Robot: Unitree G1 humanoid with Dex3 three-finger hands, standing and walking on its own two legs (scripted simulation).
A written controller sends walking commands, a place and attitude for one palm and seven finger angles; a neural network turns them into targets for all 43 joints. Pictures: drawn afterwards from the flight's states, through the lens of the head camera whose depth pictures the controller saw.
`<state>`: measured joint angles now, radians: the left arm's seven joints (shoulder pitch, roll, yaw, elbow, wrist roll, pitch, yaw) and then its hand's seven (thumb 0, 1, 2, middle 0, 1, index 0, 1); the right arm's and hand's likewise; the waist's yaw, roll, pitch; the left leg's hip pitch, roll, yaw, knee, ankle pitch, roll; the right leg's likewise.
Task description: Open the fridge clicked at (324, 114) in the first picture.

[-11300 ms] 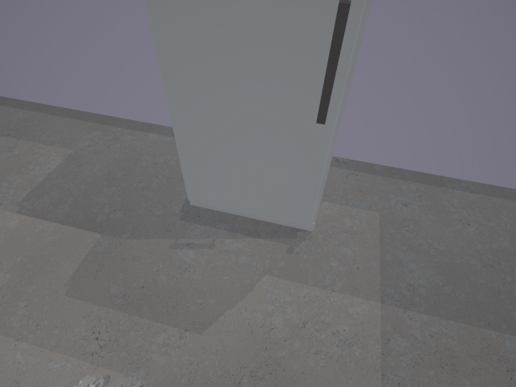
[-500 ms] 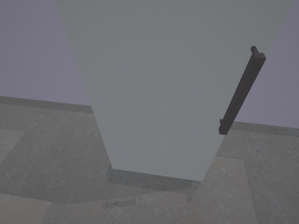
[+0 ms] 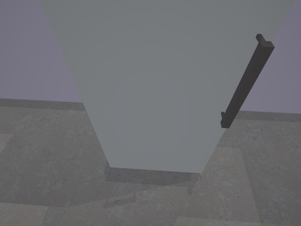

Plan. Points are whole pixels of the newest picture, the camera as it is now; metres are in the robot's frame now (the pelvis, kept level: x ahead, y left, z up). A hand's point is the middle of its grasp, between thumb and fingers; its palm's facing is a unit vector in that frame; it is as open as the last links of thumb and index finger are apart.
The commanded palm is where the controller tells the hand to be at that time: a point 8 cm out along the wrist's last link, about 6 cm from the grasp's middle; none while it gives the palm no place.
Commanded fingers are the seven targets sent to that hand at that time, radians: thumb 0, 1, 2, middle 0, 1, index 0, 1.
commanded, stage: come to a stop and stand still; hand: right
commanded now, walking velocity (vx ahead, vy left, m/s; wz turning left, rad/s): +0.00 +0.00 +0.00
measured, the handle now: (239, 88) +0.50 -0.26 +0.08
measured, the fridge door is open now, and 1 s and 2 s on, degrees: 0 0 0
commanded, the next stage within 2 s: look again from close up in 0.96 s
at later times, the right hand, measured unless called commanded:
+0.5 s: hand out of the picture +0.01 -0.18 -0.17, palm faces +0.02 +0.98 -0.22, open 7.4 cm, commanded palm none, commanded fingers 0.00 -0.90 -0.90 0.20 0.30 0.20 0.30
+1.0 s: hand out of the picture -0.01 -0.21 -0.18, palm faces +0.00 +0.98 -0.20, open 7.4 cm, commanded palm none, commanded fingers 0.00 -0.90 -0.90 0.20 0.30 0.20 0.30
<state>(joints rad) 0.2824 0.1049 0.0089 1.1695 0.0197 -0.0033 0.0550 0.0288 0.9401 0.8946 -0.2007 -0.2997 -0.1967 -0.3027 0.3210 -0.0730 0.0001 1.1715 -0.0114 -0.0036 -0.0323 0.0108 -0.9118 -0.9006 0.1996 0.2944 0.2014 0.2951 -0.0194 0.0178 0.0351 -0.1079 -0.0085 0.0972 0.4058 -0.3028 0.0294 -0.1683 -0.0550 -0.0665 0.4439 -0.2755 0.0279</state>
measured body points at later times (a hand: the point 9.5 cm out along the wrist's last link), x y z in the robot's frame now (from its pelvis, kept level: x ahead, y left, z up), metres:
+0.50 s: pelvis +0.00 -0.01 +0.00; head +0.02 +0.00 +0.45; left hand -0.01 +0.21 -0.16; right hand +0.01 -0.24 -0.16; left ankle -0.05 +0.09 -0.74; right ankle -0.03 -0.13 -0.74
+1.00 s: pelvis -0.02 -0.04 +0.00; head +0.00 -0.03 +0.45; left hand -0.02 +0.19 -0.16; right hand -0.01 -0.26 -0.16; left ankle -0.05 +0.09 -0.74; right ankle -0.03 -0.13 -0.74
